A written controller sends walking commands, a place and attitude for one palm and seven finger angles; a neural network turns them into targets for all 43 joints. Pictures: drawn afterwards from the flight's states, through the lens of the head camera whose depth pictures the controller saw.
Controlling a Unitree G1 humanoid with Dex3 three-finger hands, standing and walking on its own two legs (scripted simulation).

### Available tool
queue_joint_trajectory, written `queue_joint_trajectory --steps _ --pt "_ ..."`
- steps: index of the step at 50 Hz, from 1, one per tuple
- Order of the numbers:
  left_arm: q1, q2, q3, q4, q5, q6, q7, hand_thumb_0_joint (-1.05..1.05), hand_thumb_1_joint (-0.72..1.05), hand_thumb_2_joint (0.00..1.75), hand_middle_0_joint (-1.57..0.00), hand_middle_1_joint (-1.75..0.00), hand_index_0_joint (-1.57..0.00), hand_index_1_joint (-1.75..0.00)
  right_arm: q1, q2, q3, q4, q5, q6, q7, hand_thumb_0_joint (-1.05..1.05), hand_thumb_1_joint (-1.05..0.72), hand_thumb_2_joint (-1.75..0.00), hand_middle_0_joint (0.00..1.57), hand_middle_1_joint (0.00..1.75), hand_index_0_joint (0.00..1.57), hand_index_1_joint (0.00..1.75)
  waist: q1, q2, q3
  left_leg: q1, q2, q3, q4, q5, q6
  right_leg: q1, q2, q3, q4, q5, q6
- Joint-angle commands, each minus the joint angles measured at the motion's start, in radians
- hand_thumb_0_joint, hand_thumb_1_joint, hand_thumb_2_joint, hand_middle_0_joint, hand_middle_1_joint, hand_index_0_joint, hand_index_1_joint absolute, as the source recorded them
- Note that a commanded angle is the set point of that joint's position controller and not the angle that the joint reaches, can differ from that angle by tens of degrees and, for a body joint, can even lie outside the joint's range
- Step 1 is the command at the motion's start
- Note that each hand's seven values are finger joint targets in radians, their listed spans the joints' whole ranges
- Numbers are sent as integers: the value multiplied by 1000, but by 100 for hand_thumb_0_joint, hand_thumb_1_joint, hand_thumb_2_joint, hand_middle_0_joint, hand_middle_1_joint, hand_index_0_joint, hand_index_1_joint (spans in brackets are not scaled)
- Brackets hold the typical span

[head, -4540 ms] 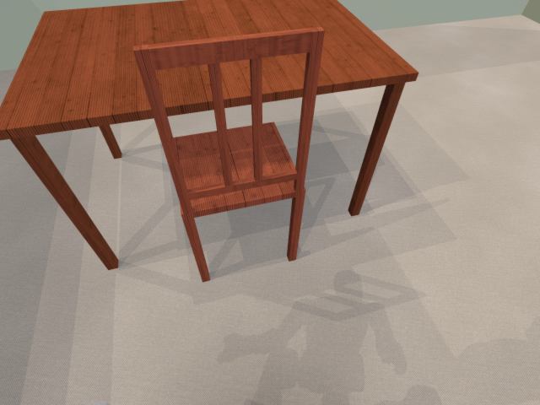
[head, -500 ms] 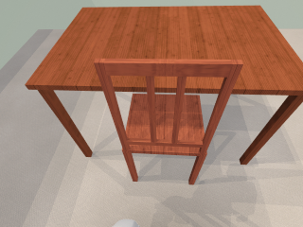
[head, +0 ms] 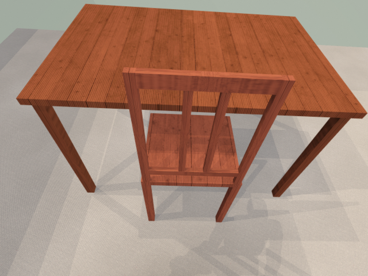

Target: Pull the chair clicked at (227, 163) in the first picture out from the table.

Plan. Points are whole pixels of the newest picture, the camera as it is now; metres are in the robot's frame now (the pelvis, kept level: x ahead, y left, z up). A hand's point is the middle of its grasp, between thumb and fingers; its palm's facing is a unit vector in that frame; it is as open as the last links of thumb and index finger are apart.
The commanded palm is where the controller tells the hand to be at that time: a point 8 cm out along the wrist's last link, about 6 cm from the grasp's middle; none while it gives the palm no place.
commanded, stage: look again from close up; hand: left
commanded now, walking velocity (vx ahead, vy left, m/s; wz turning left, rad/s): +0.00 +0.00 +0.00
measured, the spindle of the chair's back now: (184, 137) +0.51 +0.02 -0.05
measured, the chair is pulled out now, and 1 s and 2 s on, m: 0.00 0.00 0.00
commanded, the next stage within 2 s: none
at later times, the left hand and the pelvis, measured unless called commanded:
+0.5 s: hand out of the picture -0.04 +0.15 -0.18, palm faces +0.04 -0.98 -0.19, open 7.3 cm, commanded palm none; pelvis -0.03 -0.02 +0.00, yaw +0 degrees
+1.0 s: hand out of the picture -0.08 +0.16 -0.18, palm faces +0.04 -0.99 -0.15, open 7.4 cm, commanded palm none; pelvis -0.05 +0.00 +0.00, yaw +0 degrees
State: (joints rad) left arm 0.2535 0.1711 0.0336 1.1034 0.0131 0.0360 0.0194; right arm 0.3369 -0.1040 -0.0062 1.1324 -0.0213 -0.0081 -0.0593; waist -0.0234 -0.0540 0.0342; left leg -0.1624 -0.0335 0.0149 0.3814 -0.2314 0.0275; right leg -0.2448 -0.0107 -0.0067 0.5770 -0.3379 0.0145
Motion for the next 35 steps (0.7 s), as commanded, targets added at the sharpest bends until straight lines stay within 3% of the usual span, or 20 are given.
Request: queue_joint_trajectory --steps 1,2,3,4,5,6,7,8,9,13,16,19,21,23,27,28,31,35 --pt "109 67 7 10 -4 -38 11 0 90 90 -20 -30 -20 -30 54 -124 -27 -11 16 -18 -6 0 -90 -90 20 30 20 30 29 81 -60 -65 168 -126 31 275 19 217 -86 79 -230 332 -36" --pt "172 99 -11 22 10 -52 57 0 90 90 -20 -30 -20 -30 -83 -160 -23 -103 24 -38 10 0 -90 -90 20 30 20 30 63 128 2 -36 127 -26 189 279 -21 68 -137 119 -214 677 -38" --pt "139 129 2 15 5 -63 58 0 90 90 -20 -30 -20 -30 -50 -118 -10 -103 26 -22 16 0 -90 -90 20 30 20 30 10 29 -40 -104 96 -7 210 185 -38 157 -155 87 -156 842 -67" --pt "159 91 -11 9 -9 -76 51 0 90 90 -20 -30 -20 -30 7 -89 -8 -101 17 -26 20 0 -90 -90 20 30 20 30 6 -58 -158 -67 101 -19 162 36 -19 191 -163 107 -141 749 -84" --pt "125 71 -22 -3 -5 -78 44 0 90 90 -20 -30 -20 -30 35 -104 -12 -88 12 -27 18 0 -90 -90 20 30 20 30 -6 -101 -165 -54 98 -31 153 98 -17 192 -146 87 -123 739 -88" --pt "121 61 -22 -15 -3 -79 40 0 90 90 -20 -30 -20 -30 44 -116 -14 -79 12 -24 18 0 -90 -90 20 30 20 30 -4 -96 -135 -45 107 -33 138 113 -14 152 -133 92 -133 662 -84" --pt "113 64 -22 -23 -3 -78 36 0 90 90 -20 -30 -20 -30 46 -117 -13 -73 12 -22 18 0 -90 -90 20 30 20 30 -4 -31 -93 -41 106 -35 126 125 -15 115 -124 94 -140 585 -83" --pt "112 68 -22 -23 -3 -78 34 0 90 90 -20 -30 -20 -30 38 -106 -7 -72 9 -22 19 0 -90 -90 20 30 20 30 1 74 -47 -42 106 -29 108 148 -17 81 -114 98 -149 544 -86" --pt "113 76 -21 -26 -3 -77 32 0 90 90 -20 -30 -20 -30 34 -104 -6 -73 8 -20 20 0 -90 -90 20 30 20 30 2 95 -26 -45 108 -39 101 145 -17 65 -106 104 -153 481 -87" --pt "102 75 -26 -33 -2 -76 26 0 90 90 -20 -30 -20 -30 17 -109 -6 -78 10 -13 28 0 -90 -90 20 30 20 30 3 5 51 -56 100 -48 62 61 -16 -13 -90 122 -230 210 -77" --pt "94 80 -25 -45 -3 -75 23 0 90 90 -20 -30 -20 -30 17 -121 -6 -79 8 -9 34 0 -90 -90 20 30 20 30 -1 8 84 -59 90 -57 41 13 -17 -53 -85 135 -269 34 -75" --pt "104 81 -24 -55 -2 -73 22 0 90 90 -20 -30 -20 -30 16 -129 -6 -81 9 -8 38 0 -90 -90 20 30 20 30 3 13 103 -69 84 -63 16 -24 -13 -73 -81 134 -290 -50 -70" --pt "113 81 -24 -57 -4 -74 20 0 90 90 -20 -30 -20 -30 17 -133 -4 -80 8 -11 38 0 -90 -90 20 30 20 30 4 43 85 -59 87 -70 8 -7 -11 -65 -80 133 -282 -27 -70" --pt "127 77 -24 -57 -2 -75 20 0 90 90 -20 -30 -20 -30 22 -128 -4 -76 12 -13 37 0 -90 -90 20 30 20 30 11 24 77 -64 91 -68 -9 -24 -8 -47 -76 121 -287 -24 -64" --pt "143 72 -27 -48 -5 -77 19 0 90 90 -20 -30 -20 -30 21 -133 2 -66 13 -19 36 0 -90 -90 20 30 20 30 15 47 52 -67 94 -75 -15 10 -9 -18 -82 119 -273 27 -63" --pt "146 72 -25 -47 -3 -76 19 0 90 90 -20 -30 -20 -30 22 -125 2 -64 16 -19 35 0 -90 -90 20 30 20 30 19 21 73 -80 94 -72 -25 -10 -7 -19 -79 112 -281 16 -60" --pt "160 65 -30 -36 -6 -79 20 0 90 90 -20 -30 -20 -30 27 -129 6 -52 16 -23 34 0 -90 -90 20 30 20 30 19 36 42 -68 99 -82 -23 31 -6 3 -82 109 -263 73 -60" --pt "171 56 -32 -25 -5 -76 21 0 90 90 -20 -30 -20 -30 31 -123 6 -39 17 -23 33 0 -90 -90 20 30 20 30 23 42 62 -82 99 -87 -39 6 -6 -2 -81 98 -260 62 -58"
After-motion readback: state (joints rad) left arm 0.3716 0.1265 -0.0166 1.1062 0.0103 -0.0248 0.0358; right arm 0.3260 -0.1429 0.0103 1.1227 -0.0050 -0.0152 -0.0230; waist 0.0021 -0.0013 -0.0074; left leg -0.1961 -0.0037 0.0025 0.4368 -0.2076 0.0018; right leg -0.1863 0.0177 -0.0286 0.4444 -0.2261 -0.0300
